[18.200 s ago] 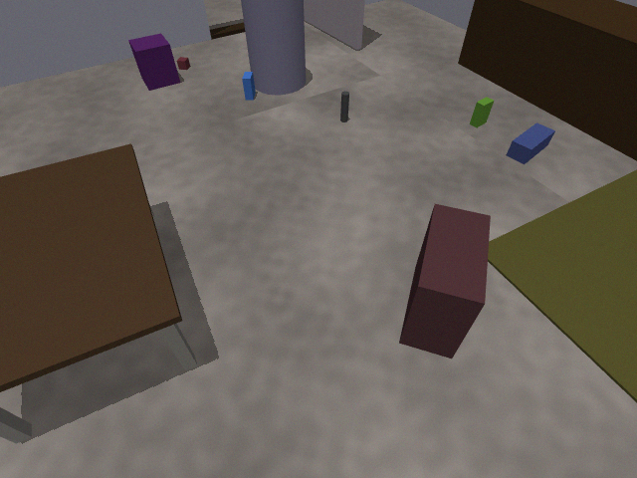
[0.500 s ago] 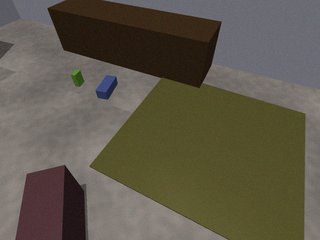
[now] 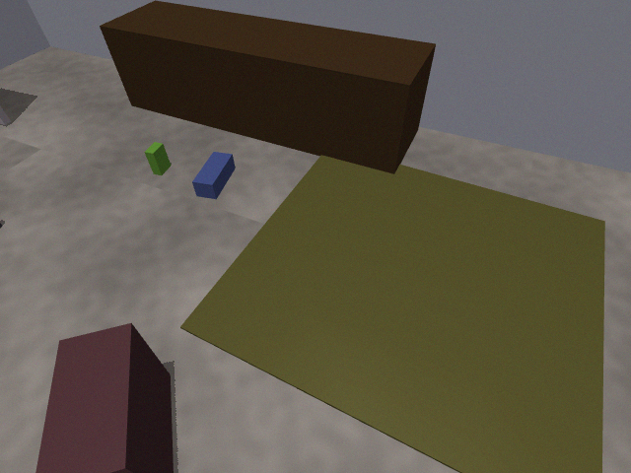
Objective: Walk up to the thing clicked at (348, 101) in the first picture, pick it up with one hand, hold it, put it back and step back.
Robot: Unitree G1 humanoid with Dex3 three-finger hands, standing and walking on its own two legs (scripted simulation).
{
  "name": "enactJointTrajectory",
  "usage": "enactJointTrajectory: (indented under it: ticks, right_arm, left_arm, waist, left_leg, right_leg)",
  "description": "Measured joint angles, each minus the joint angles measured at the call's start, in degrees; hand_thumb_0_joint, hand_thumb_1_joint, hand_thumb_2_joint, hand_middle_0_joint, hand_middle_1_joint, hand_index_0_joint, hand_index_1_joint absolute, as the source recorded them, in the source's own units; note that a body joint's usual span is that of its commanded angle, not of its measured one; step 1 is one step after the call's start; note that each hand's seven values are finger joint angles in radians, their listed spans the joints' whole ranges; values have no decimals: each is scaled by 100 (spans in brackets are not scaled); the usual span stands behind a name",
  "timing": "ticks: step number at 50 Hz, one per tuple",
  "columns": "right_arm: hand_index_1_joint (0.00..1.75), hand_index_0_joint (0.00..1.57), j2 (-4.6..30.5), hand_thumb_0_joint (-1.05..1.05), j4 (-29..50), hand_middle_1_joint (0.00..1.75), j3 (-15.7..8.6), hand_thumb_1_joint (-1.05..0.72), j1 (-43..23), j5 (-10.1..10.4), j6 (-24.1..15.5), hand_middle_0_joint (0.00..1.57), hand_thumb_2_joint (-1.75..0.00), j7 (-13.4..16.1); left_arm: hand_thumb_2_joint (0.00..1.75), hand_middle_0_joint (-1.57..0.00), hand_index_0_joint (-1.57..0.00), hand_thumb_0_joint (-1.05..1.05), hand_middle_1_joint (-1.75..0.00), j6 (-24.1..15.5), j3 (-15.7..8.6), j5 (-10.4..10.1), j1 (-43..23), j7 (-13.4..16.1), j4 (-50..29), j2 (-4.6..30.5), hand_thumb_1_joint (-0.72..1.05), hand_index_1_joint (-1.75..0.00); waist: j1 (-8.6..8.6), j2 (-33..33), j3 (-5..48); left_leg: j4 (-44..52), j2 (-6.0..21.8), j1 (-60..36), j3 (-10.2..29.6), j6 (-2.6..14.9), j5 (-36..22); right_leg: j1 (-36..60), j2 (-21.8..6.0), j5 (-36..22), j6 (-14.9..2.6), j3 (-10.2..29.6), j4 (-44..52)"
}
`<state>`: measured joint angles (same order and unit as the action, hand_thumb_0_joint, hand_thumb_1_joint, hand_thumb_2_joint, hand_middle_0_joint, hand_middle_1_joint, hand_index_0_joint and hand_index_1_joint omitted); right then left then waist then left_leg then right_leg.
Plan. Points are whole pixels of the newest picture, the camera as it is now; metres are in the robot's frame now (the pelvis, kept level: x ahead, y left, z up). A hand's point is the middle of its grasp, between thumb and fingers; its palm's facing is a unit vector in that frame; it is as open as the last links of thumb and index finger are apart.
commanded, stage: stand
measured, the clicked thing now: out of the picture +1.24 +1.53 -0.70
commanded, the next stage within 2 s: none
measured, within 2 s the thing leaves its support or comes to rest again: neither
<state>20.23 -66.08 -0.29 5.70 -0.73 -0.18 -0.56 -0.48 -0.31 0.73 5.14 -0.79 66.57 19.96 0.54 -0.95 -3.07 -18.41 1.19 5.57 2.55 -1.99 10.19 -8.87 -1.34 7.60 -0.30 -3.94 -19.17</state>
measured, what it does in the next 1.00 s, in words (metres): stands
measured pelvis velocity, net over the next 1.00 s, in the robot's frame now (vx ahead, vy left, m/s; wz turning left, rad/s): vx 0.02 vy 0.00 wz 0.00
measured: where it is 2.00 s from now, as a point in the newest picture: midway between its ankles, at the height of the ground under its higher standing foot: outside the picture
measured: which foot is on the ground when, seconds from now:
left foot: down 0.00-1.00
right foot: down 0.00-1.00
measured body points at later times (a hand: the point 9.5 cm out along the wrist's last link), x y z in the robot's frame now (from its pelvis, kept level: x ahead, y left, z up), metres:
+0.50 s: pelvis +0.00 +0.00 +0.00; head +0.01 -0.01 +0.45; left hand +0.09 +0.30 -0.13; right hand +0.06 -0.31 -0.14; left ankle +0.00 +0.14 -0.75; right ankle +0.03 -0.11 -0.75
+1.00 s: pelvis +0.02 +0.00 +0.00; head +0.02 -0.01 +0.45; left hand +0.09 +0.30 -0.13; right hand +0.09 -0.30 -0.14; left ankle +0.00 +0.14 -0.75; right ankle +0.03 -0.11 -0.75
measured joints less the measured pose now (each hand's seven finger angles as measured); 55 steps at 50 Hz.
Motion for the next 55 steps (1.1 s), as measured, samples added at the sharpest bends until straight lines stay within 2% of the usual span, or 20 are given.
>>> enactJointTrajectory:
  ticks: [23,55]
  right_arm:
    - [30,21,22,1,30,30,17,-90,225,-14,1,20,-90,9]
    - [30,21,47,1,135,30,74,-90,64,4,-15,20,-90,61]
  left_arm:
    - [90,-20,-20,1,-29,13,2,-4,32,-30,-135,0,91,-30]
    - [90,-20,-20,1,-29,17,12,-1,46,-7,-125,-22,91,-30]
  waist:
    - [-40,49,40]
    - [-2,-8,41]
  left_leg:
    - [-58,48,79,-34,-30,56]
    - [78,56,-111,-15,-46,97]
  right_leg:
    - [-93,50,33,-33,33,-48]
    - [51,51,145,-36,10,-31]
